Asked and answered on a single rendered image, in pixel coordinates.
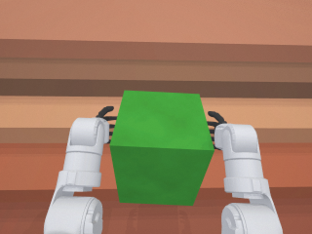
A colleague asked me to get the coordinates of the left robot hand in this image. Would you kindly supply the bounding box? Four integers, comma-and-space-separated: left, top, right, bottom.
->
96, 106, 117, 144

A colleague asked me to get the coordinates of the right robot hand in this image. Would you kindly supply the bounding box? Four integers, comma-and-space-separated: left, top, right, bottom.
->
207, 111, 227, 150

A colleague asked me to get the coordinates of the carton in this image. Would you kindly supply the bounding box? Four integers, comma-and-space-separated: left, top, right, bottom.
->
109, 90, 215, 206

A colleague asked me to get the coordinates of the robot right forearm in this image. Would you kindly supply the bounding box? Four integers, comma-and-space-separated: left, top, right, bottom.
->
214, 123, 283, 234

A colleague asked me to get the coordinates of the robot left forearm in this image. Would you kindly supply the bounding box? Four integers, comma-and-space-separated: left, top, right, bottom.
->
44, 117, 110, 233

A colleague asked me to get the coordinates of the robot right upper arm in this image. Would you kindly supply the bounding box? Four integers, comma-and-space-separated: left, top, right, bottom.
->
221, 203, 283, 234

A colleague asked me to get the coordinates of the robot left upper arm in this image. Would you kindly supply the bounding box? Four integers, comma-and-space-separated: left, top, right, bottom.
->
44, 196, 103, 234

